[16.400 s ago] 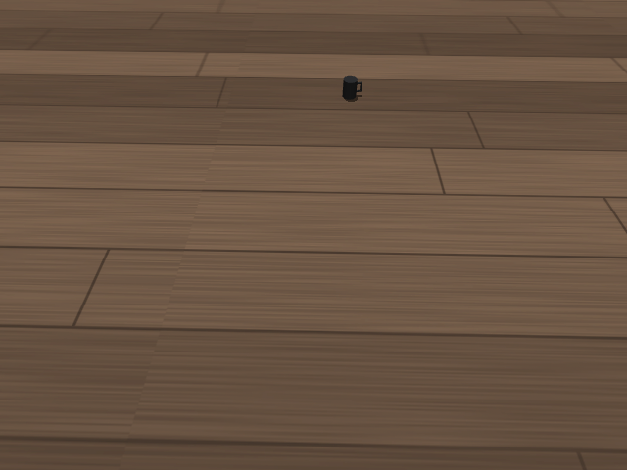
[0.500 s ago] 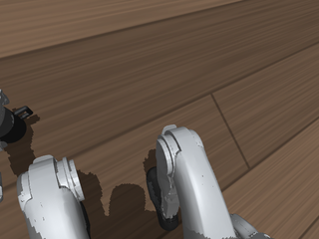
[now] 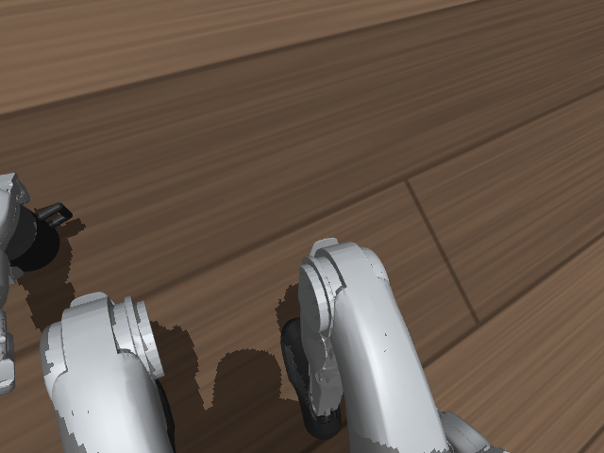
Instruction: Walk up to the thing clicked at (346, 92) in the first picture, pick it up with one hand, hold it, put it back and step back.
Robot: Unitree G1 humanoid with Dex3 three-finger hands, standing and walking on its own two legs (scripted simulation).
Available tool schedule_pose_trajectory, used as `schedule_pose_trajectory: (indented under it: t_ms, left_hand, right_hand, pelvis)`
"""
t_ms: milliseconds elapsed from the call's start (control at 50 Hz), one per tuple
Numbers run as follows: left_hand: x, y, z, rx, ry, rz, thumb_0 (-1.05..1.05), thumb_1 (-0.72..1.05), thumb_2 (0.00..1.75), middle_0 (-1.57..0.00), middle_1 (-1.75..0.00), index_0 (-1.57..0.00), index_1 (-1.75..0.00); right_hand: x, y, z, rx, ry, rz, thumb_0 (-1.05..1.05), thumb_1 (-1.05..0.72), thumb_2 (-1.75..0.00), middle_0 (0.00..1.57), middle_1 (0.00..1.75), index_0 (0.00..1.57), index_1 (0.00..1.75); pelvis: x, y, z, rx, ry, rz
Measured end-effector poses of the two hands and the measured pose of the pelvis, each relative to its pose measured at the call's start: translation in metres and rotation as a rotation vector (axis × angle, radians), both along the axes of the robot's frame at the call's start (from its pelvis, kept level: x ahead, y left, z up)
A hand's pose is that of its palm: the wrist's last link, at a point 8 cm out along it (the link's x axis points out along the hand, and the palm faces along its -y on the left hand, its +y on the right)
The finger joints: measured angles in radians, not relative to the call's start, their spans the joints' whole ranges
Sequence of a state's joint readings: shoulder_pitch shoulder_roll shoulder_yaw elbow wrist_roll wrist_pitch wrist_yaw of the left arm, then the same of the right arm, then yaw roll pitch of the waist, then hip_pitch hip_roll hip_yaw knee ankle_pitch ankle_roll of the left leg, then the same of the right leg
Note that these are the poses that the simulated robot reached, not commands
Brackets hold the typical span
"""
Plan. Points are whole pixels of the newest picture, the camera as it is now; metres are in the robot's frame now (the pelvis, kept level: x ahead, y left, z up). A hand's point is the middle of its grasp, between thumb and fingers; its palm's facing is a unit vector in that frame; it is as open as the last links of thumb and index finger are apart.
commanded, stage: settle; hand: left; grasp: from above
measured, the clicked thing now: (27, 231) +0.43 +0.28 -0.25
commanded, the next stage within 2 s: lift in 0.70 s
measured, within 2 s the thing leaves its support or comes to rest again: leaves its support in 0.12 s
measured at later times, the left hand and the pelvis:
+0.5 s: hand out of the picture +0.40 +0.29 -0.12, palm faces -0.45 -0.08 -0.89, open 10.8 cm; pelvis +0.00 -0.01 +0.05, yaw +4 degrees
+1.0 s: hand out of the picture +0.39 +0.30 -0.06, palm faces -0.44 -0.07 -0.89, open 10.7 cm; pelvis -0.01 +0.00 +0.08, yaw +5 degrees
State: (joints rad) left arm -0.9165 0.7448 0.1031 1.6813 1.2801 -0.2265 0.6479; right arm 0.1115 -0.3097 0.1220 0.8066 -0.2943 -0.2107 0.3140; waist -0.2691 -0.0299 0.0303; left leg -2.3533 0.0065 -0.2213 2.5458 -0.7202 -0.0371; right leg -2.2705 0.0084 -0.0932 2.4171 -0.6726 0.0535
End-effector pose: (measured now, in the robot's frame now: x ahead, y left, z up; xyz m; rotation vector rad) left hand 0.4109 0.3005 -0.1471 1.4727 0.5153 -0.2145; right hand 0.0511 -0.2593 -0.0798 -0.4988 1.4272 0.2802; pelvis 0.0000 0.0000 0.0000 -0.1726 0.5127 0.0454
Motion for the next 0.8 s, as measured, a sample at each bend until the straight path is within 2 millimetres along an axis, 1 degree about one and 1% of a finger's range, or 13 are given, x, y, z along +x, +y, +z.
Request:
schedule_pose_trajectory:
  t_ms: [80, 160, 320, 440, 500, 580, 700, 800]
  left_hand:
    - [-0.002, -0.001, 0.003, -0.005, -0.014, -0.003, 0.00, -0.19, 0.82, -0.66, -0.81, -0.47, -0.91]
    - [-0.006, -0.006, 0.015, -0.006, -0.044, -0.022, 0.01, -0.17, 0.77, -0.67, -0.79, -0.50, -0.86]
    - [-0.008, -0.009, 0.049, 0.033, -0.042, -0.011, 0.01, -0.15, 0.72, -0.72, -0.73, -0.55, -0.78]
    - [-0.008, -0.008, 0.077, 0.049, -0.006, 0.014, 0.01, -0.15, 0.69, -0.76, -0.67, -0.58, -0.73]
    - [-0.009, -0.007, 0.088, 0.041, 0.012, 0.022, 0.01, -0.15, 0.67, -0.78, -0.65, -0.60, -0.71]
    - [-0.010, -0.005, 0.099, 0.032, 0.027, 0.012, 0.00, -0.14, 0.65, -0.81, -0.62, -0.62, -0.68]
    - [-0.012, -0.005, 0.112, 0.026, 0.022, -0.020, 0.00, -0.13, 0.61, -0.84, -0.57, -0.65, -0.64]
    - [-0.011, -0.005, 0.121, 0.035, 0.007, -0.038, 0.00, -0.13, 0.60, -0.86, -0.55, -0.65, -0.63]
  right_hand:
    - [0.003, -0.002, 0.002, -0.006, -0.012, -0.030, 0.00, -0.92, -0.91, 0.19, 0.30, 0.20, 0.29]
    - [0.011, -0.004, 0.004, -0.006, -0.030, -0.074, 0.00, -0.92, -0.91, 0.19, 0.30, 0.20, 0.29]
    - [0.040, -0.011, 0.010, 0.002, -0.121, -0.130, 0.00, -0.92, -0.91, 0.19, 0.30, 0.20, 0.29]
    - [0.051, -0.013, 0.018, 0.002, -0.160, -0.152, 0.00, -0.92, -0.91, 0.19, 0.30, 0.20, 0.29]
    - [0.051, -0.013, 0.023, -0.006, -0.166, -0.161, 0.00, -0.92, -0.91, 0.19, 0.30, 0.20, 0.29]
    - [0.045, -0.014, 0.031, -0.025, -0.162, -0.178, 0.00, -0.92, -0.91, 0.19, 0.30, 0.20, 0.29]
    - [0.033, -0.016, 0.041, -0.062, -0.149, -0.200, 0.00, -0.92, -0.91, 0.19, 0.30, 0.20, 0.29]
    - [0.024, -0.016, 0.047, -0.086, -0.142, -0.218, 0.00, -0.92, -0.91, 0.20, 0.30, 0.20, 0.29]
  pelvis:
    - [0.001, 0.000, 0.002, -0.001, 0.013, 0.003]
    - [0.003, 0.000, 0.009, 0.007, 0.040, 0.011]
    - [0.001, -0.002, 0.026, 0.033, 0.071, 0.024]
    - [-0.002, -0.004, 0.042, 0.050, 0.082, 0.032]
    - [-0.004, -0.005, 0.049, 0.054, 0.081, 0.034]
    - [-0.006, -0.005, 0.057, 0.056, 0.079, 0.039]
    - [-0.009, -0.005, 0.065, 0.053, 0.077, 0.045]
    - [-0.012, -0.004, 0.070, 0.052, 0.077, 0.050]
